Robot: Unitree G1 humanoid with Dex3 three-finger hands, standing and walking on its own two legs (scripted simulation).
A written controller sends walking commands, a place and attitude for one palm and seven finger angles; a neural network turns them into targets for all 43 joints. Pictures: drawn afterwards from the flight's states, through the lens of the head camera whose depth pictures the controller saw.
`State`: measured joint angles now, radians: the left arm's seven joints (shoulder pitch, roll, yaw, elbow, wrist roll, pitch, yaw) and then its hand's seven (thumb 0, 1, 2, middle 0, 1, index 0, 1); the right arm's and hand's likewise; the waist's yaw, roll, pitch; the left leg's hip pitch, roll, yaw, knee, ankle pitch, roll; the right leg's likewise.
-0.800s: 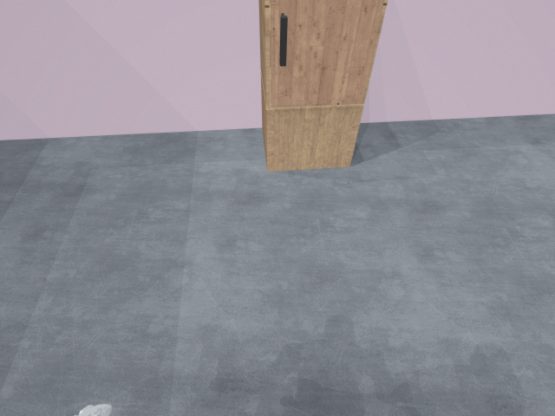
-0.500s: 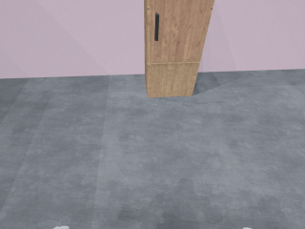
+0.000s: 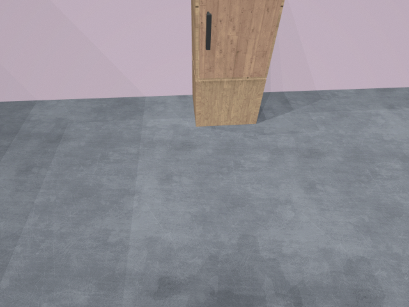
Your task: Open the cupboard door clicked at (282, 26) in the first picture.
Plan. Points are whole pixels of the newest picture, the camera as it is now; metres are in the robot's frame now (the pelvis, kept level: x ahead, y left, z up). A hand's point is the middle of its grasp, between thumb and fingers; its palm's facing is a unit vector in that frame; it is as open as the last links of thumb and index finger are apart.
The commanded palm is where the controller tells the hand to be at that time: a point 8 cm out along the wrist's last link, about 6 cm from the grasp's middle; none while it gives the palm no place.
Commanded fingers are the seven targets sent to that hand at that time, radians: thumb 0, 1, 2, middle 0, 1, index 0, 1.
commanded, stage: stand and wait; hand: left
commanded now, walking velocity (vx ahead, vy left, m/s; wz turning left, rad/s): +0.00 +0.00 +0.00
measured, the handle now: (208, 31) +1.43 +0.06 -0.06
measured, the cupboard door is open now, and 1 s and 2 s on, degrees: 0 0 0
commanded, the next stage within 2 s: look at it before walking up in 0.02 s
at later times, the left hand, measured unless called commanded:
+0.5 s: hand out of the picture +0.07 +0.25 -0.16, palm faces -0.03 -0.94 -0.33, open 7.4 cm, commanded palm none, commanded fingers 0.00 0.90 0.90 -0.20 -0.30 -0.20 -0.30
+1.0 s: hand out of the picture +0.05 +0.20 -0.18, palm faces -0.08 -0.97 -0.25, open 7.4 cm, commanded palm none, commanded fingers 0.00 0.90 0.90 -0.20 -0.30 -0.20 -0.30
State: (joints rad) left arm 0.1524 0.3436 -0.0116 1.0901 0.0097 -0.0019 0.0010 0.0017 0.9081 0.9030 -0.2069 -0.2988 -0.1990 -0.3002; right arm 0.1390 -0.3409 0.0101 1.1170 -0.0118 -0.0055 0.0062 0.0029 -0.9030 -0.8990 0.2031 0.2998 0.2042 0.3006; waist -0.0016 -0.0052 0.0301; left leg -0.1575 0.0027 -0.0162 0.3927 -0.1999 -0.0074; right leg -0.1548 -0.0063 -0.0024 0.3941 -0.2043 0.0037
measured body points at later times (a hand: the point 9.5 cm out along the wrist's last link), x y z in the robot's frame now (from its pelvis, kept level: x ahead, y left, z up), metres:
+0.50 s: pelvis +0.00 +0.00 +0.00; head +0.00 +0.00 +0.45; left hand +0.07 +0.29 -0.13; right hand +0.08 -0.29 -0.13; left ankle +0.01 +0.12 -0.74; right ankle +0.01 -0.12 -0.74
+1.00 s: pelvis +0.03 -0.01 -0.01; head +0.02 -0.01 +0.44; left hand +0.05 +0.25 -0.16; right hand +0.05 -0.28 -0.16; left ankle +0.01 +0.12 -0.74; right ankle +0.01 -0.12 -0.74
